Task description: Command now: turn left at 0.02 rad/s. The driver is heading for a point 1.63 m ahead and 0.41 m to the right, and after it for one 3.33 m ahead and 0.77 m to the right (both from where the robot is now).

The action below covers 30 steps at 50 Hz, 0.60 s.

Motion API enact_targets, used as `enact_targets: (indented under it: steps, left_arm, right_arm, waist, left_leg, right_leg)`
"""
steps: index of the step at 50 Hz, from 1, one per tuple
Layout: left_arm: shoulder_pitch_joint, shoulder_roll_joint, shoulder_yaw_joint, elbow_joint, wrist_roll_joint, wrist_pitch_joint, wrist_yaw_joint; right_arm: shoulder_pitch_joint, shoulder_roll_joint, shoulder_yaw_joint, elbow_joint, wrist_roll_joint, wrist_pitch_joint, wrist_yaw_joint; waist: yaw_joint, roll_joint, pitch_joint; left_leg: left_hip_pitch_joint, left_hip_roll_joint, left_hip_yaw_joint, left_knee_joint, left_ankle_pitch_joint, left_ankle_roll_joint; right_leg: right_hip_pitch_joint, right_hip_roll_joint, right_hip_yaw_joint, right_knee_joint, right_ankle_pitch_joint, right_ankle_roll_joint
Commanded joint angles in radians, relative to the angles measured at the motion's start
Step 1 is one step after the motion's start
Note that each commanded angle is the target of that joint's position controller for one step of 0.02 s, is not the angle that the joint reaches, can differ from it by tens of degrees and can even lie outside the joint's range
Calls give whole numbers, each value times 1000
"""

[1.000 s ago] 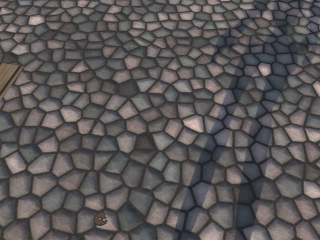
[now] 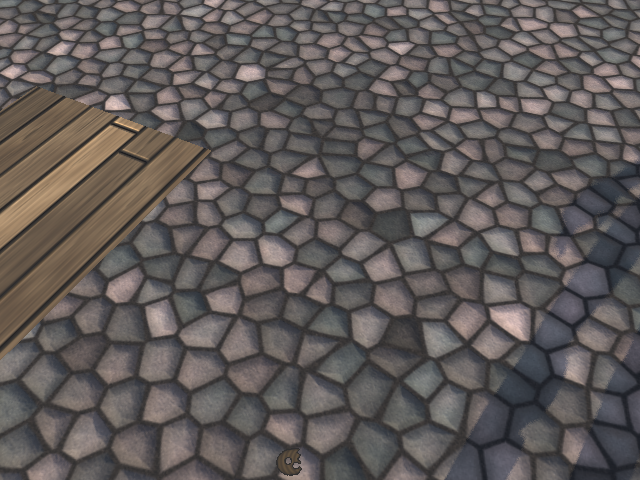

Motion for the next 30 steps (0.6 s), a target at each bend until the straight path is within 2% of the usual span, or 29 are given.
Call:
enact_targets:
  steps: [1, 15, 30]
  left_arm:
    - [8, 117, 23, -19, -1, -8, 6]
    - [29, 91, 17, 58, -4, -4, 13]
    - [77, 57, 7, 110, -5, -2, 18]
  right_arm:
    - [-18, -113, -25, -32, 1, -13, -6]
    - [16, -109, -15, 82, 5, -12, -18]
    - [41, -92, -3, 161, 9, -10, -23]
  waist:
    - [2, 10, -37]
    - [-4, 2, -11]
    - [-9, -2, 5]
  left_leg:
    - [-15, 82, -80, -92, 248, 30]
    - [-21, 62, -53, -92, 212, 17]
    - [-30, 53, -38, -99, 185, 13]
  right_leg:
    - [21, -13, 11, -39, 175, -13]
    - [4, -1, 1, -49, 154, -19]
    - [-11, 9, -6, -53, 135, -22]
